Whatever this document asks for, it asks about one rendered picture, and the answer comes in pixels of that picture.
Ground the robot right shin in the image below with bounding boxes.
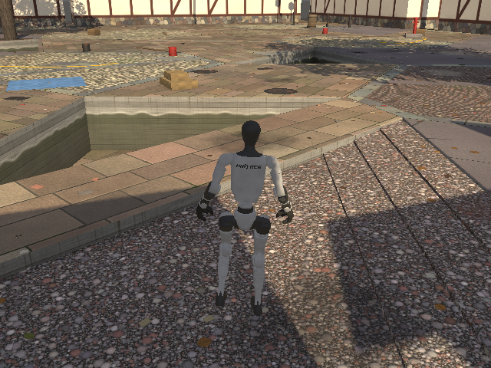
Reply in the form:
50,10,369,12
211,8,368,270
253,255,265,305

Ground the right robot hand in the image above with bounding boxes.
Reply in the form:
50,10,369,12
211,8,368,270
276,209,294,224

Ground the left robot upper arm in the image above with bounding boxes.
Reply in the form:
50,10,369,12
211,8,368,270
208,153,233,194

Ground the left robot foot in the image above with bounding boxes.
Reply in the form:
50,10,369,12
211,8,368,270
216,291,227,306

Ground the robot right forearm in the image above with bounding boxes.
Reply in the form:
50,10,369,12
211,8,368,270
278,186,292,212

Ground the left robot hand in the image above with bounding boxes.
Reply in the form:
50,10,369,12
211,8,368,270
196,204,213,222

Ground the right robot upper arm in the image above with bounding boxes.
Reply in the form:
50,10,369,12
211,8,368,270
265,155,285,197

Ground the robot left forearm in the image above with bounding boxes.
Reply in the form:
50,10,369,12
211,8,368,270
199,182,215,209

